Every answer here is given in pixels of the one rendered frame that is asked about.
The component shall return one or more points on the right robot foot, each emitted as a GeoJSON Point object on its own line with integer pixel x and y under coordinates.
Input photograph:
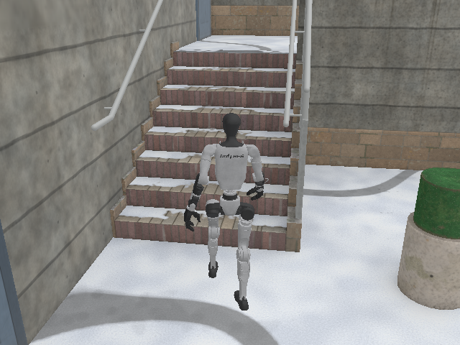
{"type": "Point", "coordinates": [243, 304]}

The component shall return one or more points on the robot left upper arm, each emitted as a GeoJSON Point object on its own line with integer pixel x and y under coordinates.
{"type": "Point", "coordinates": [208, 151]}

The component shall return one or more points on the robot left hand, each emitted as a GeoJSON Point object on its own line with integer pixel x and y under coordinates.
{"type": "Point", "coordinates": [187, 216]}

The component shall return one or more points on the left robot forearm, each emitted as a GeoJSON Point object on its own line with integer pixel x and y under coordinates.
{"type": "Point", "coordinates": [195, 195]}

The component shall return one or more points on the humanoid robot torso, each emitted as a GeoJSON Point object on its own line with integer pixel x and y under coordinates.
{"type": "Point", "coordinates": [230, 171]}

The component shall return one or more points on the robot right upper arm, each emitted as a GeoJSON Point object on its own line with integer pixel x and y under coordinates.
{"type": "Point", "coordinates": [253, 152]}

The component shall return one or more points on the robot right hand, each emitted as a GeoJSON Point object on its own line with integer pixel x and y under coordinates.
{"type": "Point", "coordinates": [258, 195]}

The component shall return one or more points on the right robot forearm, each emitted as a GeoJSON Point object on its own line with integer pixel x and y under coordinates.
{"type": "Point", "coordinates": [260, 185]}

